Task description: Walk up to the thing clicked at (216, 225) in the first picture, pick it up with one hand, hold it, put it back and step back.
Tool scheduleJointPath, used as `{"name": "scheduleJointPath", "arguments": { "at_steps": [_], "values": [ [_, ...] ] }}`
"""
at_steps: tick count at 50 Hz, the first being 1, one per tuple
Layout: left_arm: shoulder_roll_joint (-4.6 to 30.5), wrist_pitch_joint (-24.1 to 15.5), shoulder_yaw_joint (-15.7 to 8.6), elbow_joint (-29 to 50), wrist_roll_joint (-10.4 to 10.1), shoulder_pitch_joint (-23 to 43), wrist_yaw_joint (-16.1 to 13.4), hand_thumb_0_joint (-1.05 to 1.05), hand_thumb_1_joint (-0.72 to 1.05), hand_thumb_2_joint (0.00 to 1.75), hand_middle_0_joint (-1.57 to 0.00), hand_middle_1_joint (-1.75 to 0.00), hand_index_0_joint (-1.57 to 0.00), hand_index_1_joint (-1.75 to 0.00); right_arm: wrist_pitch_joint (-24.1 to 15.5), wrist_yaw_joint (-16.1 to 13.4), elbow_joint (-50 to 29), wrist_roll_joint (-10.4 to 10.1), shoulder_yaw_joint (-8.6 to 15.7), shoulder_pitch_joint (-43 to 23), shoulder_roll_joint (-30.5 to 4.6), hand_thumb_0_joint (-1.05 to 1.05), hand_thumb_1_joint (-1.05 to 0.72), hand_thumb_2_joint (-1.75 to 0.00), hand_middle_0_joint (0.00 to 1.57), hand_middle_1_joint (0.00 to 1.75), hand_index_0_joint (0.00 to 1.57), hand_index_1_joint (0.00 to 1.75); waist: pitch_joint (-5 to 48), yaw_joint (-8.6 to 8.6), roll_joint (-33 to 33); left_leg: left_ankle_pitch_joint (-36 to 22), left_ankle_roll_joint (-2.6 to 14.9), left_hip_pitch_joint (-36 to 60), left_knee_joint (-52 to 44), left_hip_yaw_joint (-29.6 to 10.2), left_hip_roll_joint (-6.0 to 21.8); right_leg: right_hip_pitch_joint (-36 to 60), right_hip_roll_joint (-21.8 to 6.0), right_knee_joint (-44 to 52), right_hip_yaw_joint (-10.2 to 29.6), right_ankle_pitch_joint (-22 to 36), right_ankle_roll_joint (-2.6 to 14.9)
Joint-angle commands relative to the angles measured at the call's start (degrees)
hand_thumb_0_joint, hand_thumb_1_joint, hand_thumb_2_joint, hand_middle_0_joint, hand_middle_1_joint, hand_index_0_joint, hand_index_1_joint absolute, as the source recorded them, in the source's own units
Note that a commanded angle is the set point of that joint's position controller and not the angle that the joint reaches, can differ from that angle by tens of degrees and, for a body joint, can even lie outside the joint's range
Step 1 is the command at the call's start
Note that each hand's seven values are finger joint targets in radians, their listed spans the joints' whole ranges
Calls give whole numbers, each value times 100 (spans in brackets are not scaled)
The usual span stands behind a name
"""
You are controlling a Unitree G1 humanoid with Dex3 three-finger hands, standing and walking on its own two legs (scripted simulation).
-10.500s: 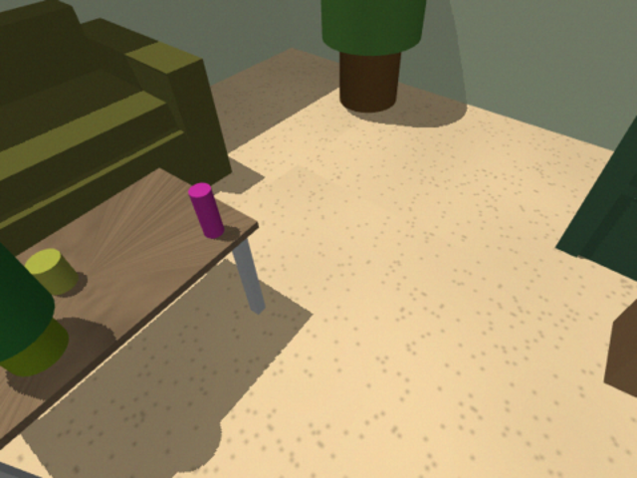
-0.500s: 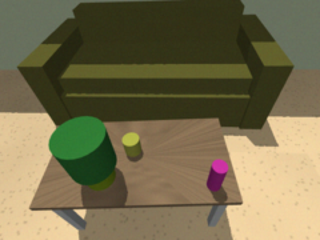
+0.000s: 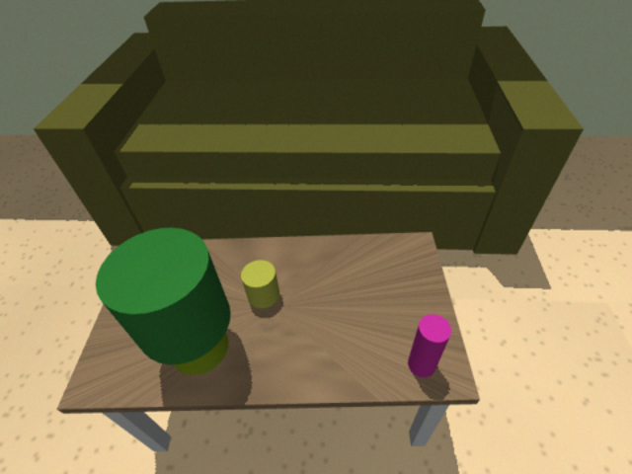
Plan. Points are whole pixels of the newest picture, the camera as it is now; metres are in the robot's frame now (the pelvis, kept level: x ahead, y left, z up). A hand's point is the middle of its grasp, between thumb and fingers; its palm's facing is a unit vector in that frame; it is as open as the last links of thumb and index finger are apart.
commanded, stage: stand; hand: right
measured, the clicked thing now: (427, 347) +0.42 -0.18 -0.25
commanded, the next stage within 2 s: go down in 0.70 s
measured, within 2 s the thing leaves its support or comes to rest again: neither
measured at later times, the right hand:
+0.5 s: hand out of the picture +0.07 -0.25 -0.16, palm faces -0.02 +0.94 -0.33, open 7.4 cm
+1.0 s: hand out of the picture +0.15 -0.24 -0.16, palm faces +0.05 +0.95 -0.32, open 10.0 cm
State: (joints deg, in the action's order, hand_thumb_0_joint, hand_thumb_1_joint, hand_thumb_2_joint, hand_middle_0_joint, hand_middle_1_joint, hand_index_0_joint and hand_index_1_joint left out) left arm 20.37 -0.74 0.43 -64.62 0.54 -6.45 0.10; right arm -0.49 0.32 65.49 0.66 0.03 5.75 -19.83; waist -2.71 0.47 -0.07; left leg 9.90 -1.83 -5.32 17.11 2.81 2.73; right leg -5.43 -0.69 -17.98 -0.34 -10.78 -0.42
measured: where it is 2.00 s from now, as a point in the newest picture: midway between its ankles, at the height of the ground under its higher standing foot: outside the picture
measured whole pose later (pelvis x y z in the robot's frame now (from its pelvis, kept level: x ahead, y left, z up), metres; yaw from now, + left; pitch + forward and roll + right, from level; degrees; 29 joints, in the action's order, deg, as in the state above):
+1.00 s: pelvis -0.02 +0.00 -0.01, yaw +0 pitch +4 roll +0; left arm 17.9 -5.3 -5.0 -50.7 -2.6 -2.3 -2.3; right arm 2.9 -0.4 56.8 -0.9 4.3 -2.0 -18.0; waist -2.3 0.0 0.9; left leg 14.1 -1.2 -19.6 29.6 2.4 2.3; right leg -19.6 -1.5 -30.7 -0.3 -15.2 -0.7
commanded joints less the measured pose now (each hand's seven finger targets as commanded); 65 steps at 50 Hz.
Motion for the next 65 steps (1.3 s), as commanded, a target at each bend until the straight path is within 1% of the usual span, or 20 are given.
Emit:
{"name": "scheduleJointPath", "arguments": {
  "at_steps": [1, 39, 40, 41, 42, 43, 44, 45, 46, 47, 48, 50, 51, 52, 53, 55, 56, 59, 64, 65],
  "values": [
    [1247, -103, -247, 329, -10, 207, -58, 0, 90, 90, -20, -30, -20, -30, -115, -65, -341, -20, 237, -251, -1236, 0, -90, -90, 20, 30, 20, 30, 439, -36, 14, -882, 236, 285, -175, -510, 602, -133, -680, 268, 504, 1041, 147],
    [1243, -88, -273, 327, -12, 134, -57, 0, 90, 90, -20, -30, -20, -30, -124, -79, -390, -22, 189, -186, -1221, 0, -90, -90, 20, 30, 20, 30, 383, -45, -39, -932, 227, 235, -199, -523, 584, -46, -695, 244, 505, 1115, 149],
    [1230, -83, -274, 314, -17, 131, -58, 0, 82, 82, -12, -22, -12, -22, -119, -80, -394, -25, 198, -213, -1236, 0, -82, -82, 12, 22, 12, 22, 371, -58, 11, -930, 240, 245, -174, -515, 584, -58, -697, 265, 506, 1096, 150],
    [258, -701, -243, 2325, -509, 2142, -102, 0, 74, 74, -4, -14, -4, -14, -553, -129, -2405, -476, 39, -2224, -152, 0, -74, -74, 4, 14, 4, 14, 480, -165, 490, -513, 203, -743, 457, -29, -194, -663, 22, -319, -118, 511, 73],
    [721, -819, -339, 2516, -514, 1998, -194, 0, 66, 66, -2, -6, -1, -6, -539, -167, -2561, -434, 158, -1839, -605, 0, -66, -66, 3, 6, 3, 6, 608, -39, 384, -359, 212, -529, 469, 14, -224, -560, -12, -280, -56, 399, 42],
    [825, -753, -372, 1973, -526, 1376, -241, 0, 58, 58, -2, -4, -2, -5, -382, -194, -2013, -412, 271, -1366, -968, 0, -58, -58, 4, 6, 4, 6, 369, -31, 137, -47, 182, -715, 499, 34, -185, -804, 8, -395, -1, 153, 67],
    [1087, -684, -644, 1650, -519, 976, -287, 0, 50, 50, -2, -4, -2, -5, -156, -220, -1327, -392, 462, -903, -1124, 0, -50, -50, 4, 6, 4, 6, 360, -46, -60, -45, 159, -983, 672, 53, -210, -1069, 34, -570, -29, 149, 98],
    [1444, -632, -980, 1869, -487, 960, -341, 0, 42, 42, -2, -4, -2, -4, 35, -259, -1123, -319, 784, -792, -1429, 0, -42, -42, 4, 6, 4, 6, 860, -120, -172, -241, 147, -944, 828, 61, -216, -1023, 38, -771, -44, 323, 104],
    [1354, -652, -1062, 1914, -430, 748, -372, 0, 34, 34, -2, -4, -2, -4, 115, -267, -1296, -238, 874, -1195, -1475, 0, -34, -34, 5, 5, 4, 5, 1397, -166, -182, -400, 156, -861, 955, 73, -219, -927, 19, -907, -26, 493, 93],
    [896, -615, -895, 1746, -356, 393, -344, 0, 29, 26, -2, -4, -3, -4, 210, -207, -1332, -178, 758, -1425, -1185, 0, -26, -26, 5, 5, 4, 5, 1370, -144, 49, -428, 197, -1009, 1075, 32, -221, -1072, 10, -1011, -21, 559, 74],
    [838, -623, -991, 1894, -252, 338, -307, 0, 23, 20, -3, -5, -4, -4, 318, -131, -1343, -59, 896, -1349, -1221, 0, -21, -21, 6, 5, 5, 5, 1504, -144, -1, -479, 218, -1097, 1159, 2, -225, -1175, 22, -1119, -38, 586, 94],
    [850, -585, -1123, 2070, -192, -555, -273, 0, 8, 15, -4, -5, -5, -4, 687, 2, -1391, -4, 1150, 52, -1327, 0, -7, -16, 6, 4, 5, 4, 1785, -92, -3, -883, 199, -831, 1212, 41, -252, -1017, 95, -1218, -122, 910, 92],
    [847, -538, -1104, 2162, -188, -757, -242, 0, 2, 13, -4, -5, -5, -4, 836, 49, -1685, -2, 1199, 35, -1428, 0, -1, -15, 6, 4, 5, 4, 1821, -120, 110, -1089, 206, -850, 1188, 54, -266, -956, 91, -1190, -125, 1125, 71],
    [845, -518, -1081, 2264, -195, -672, -212, 0, -4, 12, -4, -5, -6, -4, 980, 113, -2136, 2, 1201, -287, -1551, 0, 3, -13, 6, 4, 6, 4, 1688, -86, 244, -1047, 210, -908, 1144, 69, -290, -962, 88, -1132, -115, 1102, 44],
    [715, -487, -1036, 2386, -210, -618, -175, 0, -11, 11, -5, -5, -6, -4, 1139, 181, -2335, -2, 1219, -116, -1511, 0, 7, -12, 6, 4, 5, 4, 1659, -37, 320, -1047, 222, -893, 1149, 71, -280, -993, 109, -1156, -127, 1099, 53],
    [611, -465, -942, 2839, -237, -296, -122, 0, -19, 10, -5, -5, -6, -5, 1412, 263, -2647, -20, 1065, -171, -1249, 0, 16, -11, 5, 5, 5, 5, 1483, -70, 124, -775, 219, -1026, 1139, 85, -297, -1257, 82, -1183, -90, 793, 90],
    [670, -497, -966, 3056, -239, 109, -137, 0, -26, 9, -6, -5, -6, -5, 1475, 272, -2830, -11, 1014, -476, -1215, 0, 22, -10, 5, 5, 5, 5, 1323, -90, 105, -477, 224, -1241, 1157, 72, -294, -1411, 63, -1183, -74, 477, 102],
    [620, -605, -937, 3311, -198, 317, -205, 0, -45, 7, -7, -5, -6, -6, 1506, 281, -3201, -16, 1064, -547, -1195, 0, 39, -8, 4, 5, 4, 5, 1192, -64, 198, -6, 242, -1470, 1244, 23, -264, -1628, 46, -1308, -28, 39, 131],
    [579, -843, -952, 3711, -143, -35, -370, 0, -55, 6, -7, -6, -6, -7, 1371, 299, -3695, -71, 1327, -319, -1338, 0, 51, -6, 3, 6, 4, 6, 1751, -124, -11, -506, 169, -1329, 1573, -24, -211, -1532, 37, -1738, 25, 531, 141],
    [533, -855, -914, 3708, -127, -94, -402, 0, -56, 6, -7, -6, -6, -7, 1367, 310, -3736, -64, 1376, -133, -1349, 0, 51, -7, 2, 6, 3, 6, 1805, -50, 56, -594, 171, -1325, 1651, -30, -197, -1549, 52, -1792, 23, 622, 127]
  ]
}}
